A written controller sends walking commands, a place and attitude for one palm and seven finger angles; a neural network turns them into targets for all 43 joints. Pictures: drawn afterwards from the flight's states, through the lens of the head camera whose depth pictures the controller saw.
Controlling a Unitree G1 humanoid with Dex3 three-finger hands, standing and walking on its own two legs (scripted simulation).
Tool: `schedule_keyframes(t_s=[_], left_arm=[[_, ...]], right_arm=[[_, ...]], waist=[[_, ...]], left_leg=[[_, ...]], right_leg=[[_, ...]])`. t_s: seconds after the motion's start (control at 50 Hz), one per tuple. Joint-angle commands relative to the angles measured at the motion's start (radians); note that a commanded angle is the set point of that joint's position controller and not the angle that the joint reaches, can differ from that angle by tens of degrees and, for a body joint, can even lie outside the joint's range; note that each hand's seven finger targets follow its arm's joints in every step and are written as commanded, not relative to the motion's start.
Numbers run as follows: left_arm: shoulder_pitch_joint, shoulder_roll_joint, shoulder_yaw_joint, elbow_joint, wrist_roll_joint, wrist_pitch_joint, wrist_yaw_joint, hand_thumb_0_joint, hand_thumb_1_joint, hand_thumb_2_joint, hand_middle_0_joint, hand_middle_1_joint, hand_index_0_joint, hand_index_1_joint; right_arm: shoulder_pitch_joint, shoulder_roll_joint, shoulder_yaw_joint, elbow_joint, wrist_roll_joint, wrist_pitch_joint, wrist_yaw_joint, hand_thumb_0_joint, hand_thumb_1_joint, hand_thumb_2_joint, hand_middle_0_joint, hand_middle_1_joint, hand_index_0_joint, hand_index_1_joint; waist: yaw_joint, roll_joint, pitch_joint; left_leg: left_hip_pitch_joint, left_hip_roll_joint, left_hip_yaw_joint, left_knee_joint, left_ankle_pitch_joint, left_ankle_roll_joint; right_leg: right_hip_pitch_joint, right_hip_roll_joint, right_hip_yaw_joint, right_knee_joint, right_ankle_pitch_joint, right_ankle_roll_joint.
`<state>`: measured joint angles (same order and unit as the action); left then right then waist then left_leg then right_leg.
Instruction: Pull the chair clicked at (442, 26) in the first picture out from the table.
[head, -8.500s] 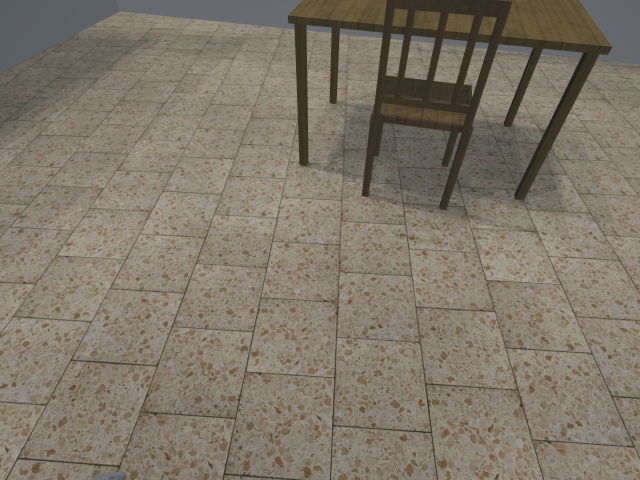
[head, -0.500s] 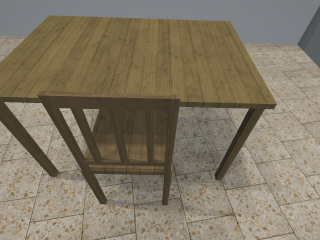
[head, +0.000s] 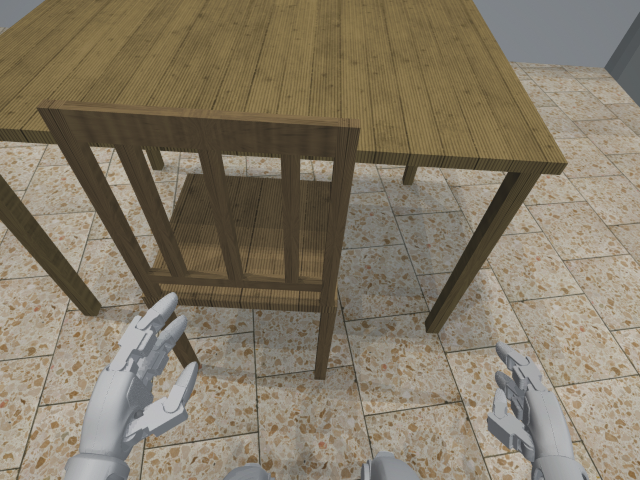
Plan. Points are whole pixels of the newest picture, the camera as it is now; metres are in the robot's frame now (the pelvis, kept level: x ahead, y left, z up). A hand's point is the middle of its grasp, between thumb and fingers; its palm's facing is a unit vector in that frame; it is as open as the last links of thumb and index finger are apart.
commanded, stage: raise the hand toward the chair's back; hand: left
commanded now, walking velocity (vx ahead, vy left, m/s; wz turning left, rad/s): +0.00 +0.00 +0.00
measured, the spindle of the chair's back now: (224, 223) +0.50 +0.18 -0.01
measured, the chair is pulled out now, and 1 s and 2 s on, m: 0.00 0.00 0.00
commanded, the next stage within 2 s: aim the fingers beside a spindle in 1.72 s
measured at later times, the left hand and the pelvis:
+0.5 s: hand (158, 387) +0.22 +0.20 +0.03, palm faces +0.03 -1.00 -0.07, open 13.3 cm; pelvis +0.00 -0.01 -0.02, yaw +2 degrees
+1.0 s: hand (135, 365) +0.24 +0.22 +0.04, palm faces +0.02 -1.00 -0.06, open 16.7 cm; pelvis +0.02 +0.02 -0.01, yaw +2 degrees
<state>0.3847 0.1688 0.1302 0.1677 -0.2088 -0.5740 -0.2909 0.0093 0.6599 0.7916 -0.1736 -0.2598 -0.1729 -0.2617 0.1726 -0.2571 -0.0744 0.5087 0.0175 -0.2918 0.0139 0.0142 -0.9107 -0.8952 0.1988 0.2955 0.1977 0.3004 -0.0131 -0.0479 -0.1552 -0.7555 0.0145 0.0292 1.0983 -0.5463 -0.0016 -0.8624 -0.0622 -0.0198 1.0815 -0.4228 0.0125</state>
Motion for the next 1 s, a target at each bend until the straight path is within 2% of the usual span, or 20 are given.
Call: schedule_keyframes(t_s=[0.0, 0.02, 0.06, 0.08, 0.14, 0.18, 0.22, 0.28, 0.3, 0.38, 0.4, 0.48, 0.5, 0.52, 0.58, 0.64, 0.8, 0.86, 0.94, 0.98], left_arm=[[-0.009, 0.167, 0.131, -0.381, -0.063, 0.013, 0.02, 0.0, 0.433, 0.7, -0.153, -0.227, -0.153, -0.227], [0.009, 0.156, 0.131, -0.416, -0.06, 0.007, 0.039, 0.0, 0.41, 0.69, -0.151, -0.223, -0.151, -0.223], [-0.05, 0.149, 0.099, -0.524, -0.046, -0.03, 0.057, 0.0, 0.363, 0.67, -0.146, -0.216, -0.146, -0.216], [-0.107, 0.16, 0.083, -0.545, -0.045, -0.044, 0.046, 0.0, 0.34, 0.66, -0.144, -0.212, -0.144, -0.212], [-0.097, 0.151, 0.054, -0.459, -0.047, -0.041, -0.014, 0.0, 0.27, 0.63, -0.137, -0.201, -0.137, -0.201], [-0.055, 0.175, 0.083, -0.381, -0.062, 0.011, -0.061, 0.0, 0.223, 0.61, -0.132, -0.194, -0.132, -0.194], [-0.029, 0.187, 0.11, -0.352, -0.08, 0.08, -0.093, 0.0, 0.177, 0.59, -0.128, -0.186, -0.128, -0.186], [0.034, 0.226, 0.196, -0.307, -0.11, 0.175, -0.093, 0.0, 0.107, 0.56, -0.121, -0.175, -0.121, -0.175], [0.018, 0.208, 0.192, -0.351, -0.117, 0.183, -0.086, 0.0, 0.083, 0.55, -0.118, -0.172, -0.118, -0.172], [0.043, 0.196, 0.212, -0.353, -0.108, 0.161, -0.019, 0.0, -0.01, 0.51, -0.109, -0.157, -0.109, -0.157], [0.03, 0.187, 0.196, -0.375, -0.098, 0.141, -0.01, 0.0, -0.033, 0.5, -0.107, -0.153, -0.107, -0.153], [0.017, 0.178, 0.163, -0.314, -0.075, 0.099, 0.002, 0.0, -0.127, 0.46, -0.097, -0.139, -0.097, -0.139], [-0.001, 0.17, 0.147, -0.326, -0.08, 0.089, -0.004, 0.0, -0.15, 0.45, -0.095, -0.135, -0.095, -0.135], [0.003, 0.184, 0.159, -0.326, -0.079, 0.082, -0.008, 0.0, -0.173, 0.44, -0.093, -0.131, -0.093, -0.131], [-0.013, 0.2, 0.16, -0.352, -0.079, 0.074, -0.011, 0.0, -0.243, 0.41, -0.086, -0.12, -0.086, -0.12], [-0.016, 0.198, 0.16, -0.374, -0.083, 0.072, -0.003, 0.0, -0.313, 0.38, -0.079, -0.109, -0.079, -0.109], [-0.041, 0.19, 0.142, -0.355, -0.067, 0.11, 0.005, 0.0, -0.5, 0.3, -0.06, -0.08, -0.06, -0.08], [-0.059, 0.201, 0.143, -0.38, -0.064, 0.122, 0.004, 0.0, -0.5, 0.3, -0.06, -0.08, -0.06, -0.08], [-0.091, 0.203, 0.146, -0.367, -0.064, 0.136, 0.005, 0.0, -0.5, 0.3, -0.06, -0.08, -0.06, -0.08], [-0.1, 0.213, 0.158, -0.358, -0.064, 0.137, 0.005, 0.0, -0.5, 0.3, -0.06, -0.08, -0.06, -0.08]], right_arm=[[-0.05, -0.107, -0.022, -0.221, 0.012, -0.022, -0.027, 0.0, -0.9, -0.9, 0.2, 0.3, 0.2, 0.3], [-0.021, -0.09, -0.019, -0.21, 0.008, -0.02, -0.036, 0.0, -0.9, -0.9, 0.2, 0.3, 0.2, 0.3], [0.005, -0.088, -0.012, -0.189, -0.001, -0.02, -0.048, 0.0, -0.9, -0.9, 0.2, 0.3, 0.2, 0.3], [0.016, -0.094, -0.005, -0.173, -0.007, -0.021, -0.053, 0.0, -0.9, -0.9, 0.2, 0.3, 0.2, 0.3], [0.017, -0.102, 0.002, -0.127, 0.0, -0.033, -0.065, 0.0, -0.9, -0.9, 0.2, 0.3, 0.2, 0.3], [0.008, -0.107, 0.003, -0.116, 0.012, -0.037, -0.073, 0.0, -0.9, -0.9, 0.2, 0.3, 0.2, 0.3], [-0.006, -0.105, 0.002, -0.118, 0.023, -0.034, -0.077, 0.0, -0.9, -0.9, 0.2, 0.3, 0.2, 0.3], [-0.035, -0.088, 0.0, -0.13, 0.03, -0.018, -0.083, 0.0, -0.9, -0.9, 0.2, 0.3, 0.2, 0.3], [-0.036, -0.08, 0.003, -0.138, 0.028, -0.016, -0.081, 0.0, -0.9, -0.9, 0.2, 0.3, 0.2, 0.3], [-0.047, -0.059, -0.001, -0.123, 0.019, -0.015, -0.077, 0.0, -0.9, -0.9, 0.2, 0.3, 0.2, 0.3], [-0.033, -0.06, -0.001, -0.12, 0.018, -0.018, -0.075, 0.0, -0.9, -0.9, 0.2, 0.3, 0.2, 0.3], [-0.026, -0.077, -0.001, -0.112, 0.016, -0.026, -0.074, 0.0, -0.9, -0.9, 0.2, 0.3, 0.2, 0.3], [-0.015, -0.082, 0.0, -0.113, 0.015, -0.031, -0.074, 0.0, -0.9, -0.9, 0.2, 0.3, 0.2, 0.3], [-0.008, -0.087, -0.002, -0.111, 0.016, -0.033, -0.075, 0.0, -0.9, -0.9, 0.2, 0.3, 0.2, 0.3], [-0.003, -0.098, -0.001, -0.115, 0.015, -0.037, -0.076, 0.0, -0.9, -0.9, 0.2, 0.3, 0.2, 0.3], [0.01, -0.102, 0.001, -0.116, 0.014, -0.034, -0.074, 0.0, -0.9, -0.9, 0.2, 0.3, 0.2, 0.3], [0.025, -0.111, 0.011, -0.132, 0.008, -0.006, -0.067, 0.0, -0.9, -0.9, 0.2, 0.3, 0.2, 0.3], [0.031, -0.112, 0.014, -0.139, 0.006, 0.001, -0.064, 0.0, -0.9, -0.9, 0.2, 0.3, 0.2, 0.3], [0.035, -0.113, 0.021, -0.14, 0.004, 0.013, -0.062, 0.0, -0.9, -0.9, 0.2, 0.3, 0.2, 0.3], [0.034, -0.115, 0.022, -0.138, 0.004, 0.016, -0.063, 0.0, -0.9, -0.9, 0.2, 0.3, 0.2, 0.3]], waist=[[0.047, 0.101, -0.167], [0.037, 0.111, -0.177], [-0.001, 0.113, -0.215], [-0.03, 0.089, -0.216], [-0.054, 0.097, -0.178], [-0.044, 0.079, -0.19], [-0.021, 0.063, -0.224], [0.024, 0.013, -0.254], [0.025, 0.02, -0.277], [0.036, -0.003, -0.251], [0.029, 0.02, -0.253], [0.007, 0.014, -0.171], [-0.003, 0.014, -0.177], [0.005, 0.035, -0.186], [0.006, 0.064, -0.205], [0.007, 0.1, -0.212], [-0.003, 0.111, -0.203], [0.002, 0.141, -0.219], [-0.006, 0.139, -0.206], [-0.004, 0.113, -0.213]], left_leg=[[-0.124, -0.05, -0.01, -0.106, 0.095, 0.012], [-0.114, -0.045, -0.017, -0.084, 0.127, 0.015], [-0.096, -0.034, -0.032, -0.036, 0.196, 0.022], [-0.115, -0.03, -0.037, 0.001, 0.198, 0.025], [-0.16, -0.024, -0.047, 0.034, 0.165, 0.026], [-0.179, -0.024, -0.046, 0.04, 0.16, 0.029], [-0.191, -0.029, -0.044, 0.021, 0.168, 0.029], [-0.196, -0.033, -0.044, -0.004, 0.206, 0.026], [-0.189, -0.036, -0.041, -0.014, 0.223, 0.027], [-0.171, -0.032, -0.051, -0.045, 0.255, 0.022], [-0.158, -0.033, -0.049, -0.052, 0.261, 0.022], [-0.161, -0.032, -0.051, -0.073, 0.194, 0.024], [-0.156, -0.034, -0.051, -0.074, 0.184, 0.026], [-0.147, -0.034, -0.05, -0.082, 0.188, 0.024], [-0.11, -0.033, -0.054, -0.097, 0.2, 0.025], [-0.07, -0.032, -0.058, -0.114, 0.234, 0.02], [-0.023, -0.025, -0.07, -0.136, 0.296, 0.011], [0.011, -0.022, -0.078, -0.145, 0.349, 0.001], [0.021, -0.02, -0.081, -0.15, 0.35, -0.004], [0.02, -0.019, -0.085, -0.151, 0.358, -0.004]], right_leg=[[0.154, 0.044, 0.03, -0.128, -0.098, -0.041], [0.163, 0.044, 0.039, -0.129, -0.07, -0.041], [0.144, 0.051, 0.031, -0.098, 0.033, -0.037], [0.123, 0.053, 0.039, -0.085, 0.041, -0.034], [0.085, 0.052, 0.044, -0.095, -0.004, -0.03], [0.109, 0.051, 0.054, -0.109, -0.021, -0.028], [0.166, 0.043, 0.059, -0.127, -0.027, -0.022], [0.254, 0.038, 0.067, -0.147, -0.009, -0.019], [0.274, 0.034, 0.064, -0.147, 0.016, -0.016], [0.262, 0.039, 0.032, -0.134, 0.06, -0.016], [0.248, 0.038, 0.023, -0.127, 0.071, -0.018], [0.165, 0.041, 0.004, -0.139, -0.028, -0.02], [0.163, 0.038, 0.007, -0.143, -0.035, -0.018], [0.168, 0.038, 0.001, -0.138, -0.029, -0.022], [0.16, 0.043, -0.019, -0.128, -0.004, -0.025], [0.157, 0.049, -0.043, -0.115, 0.049, -0.029], [0.153, 0.058, -0.072, -0.109, 0.116, -0.033], [0.157, 0.059, -0.079, -0.102, 0.151, -0.036], [0.148, 0.062, -0.085, -0.109, 0.15, -0.035], [0.162, 0.064, -0.084, -0.11, 0.155, -0.036]])
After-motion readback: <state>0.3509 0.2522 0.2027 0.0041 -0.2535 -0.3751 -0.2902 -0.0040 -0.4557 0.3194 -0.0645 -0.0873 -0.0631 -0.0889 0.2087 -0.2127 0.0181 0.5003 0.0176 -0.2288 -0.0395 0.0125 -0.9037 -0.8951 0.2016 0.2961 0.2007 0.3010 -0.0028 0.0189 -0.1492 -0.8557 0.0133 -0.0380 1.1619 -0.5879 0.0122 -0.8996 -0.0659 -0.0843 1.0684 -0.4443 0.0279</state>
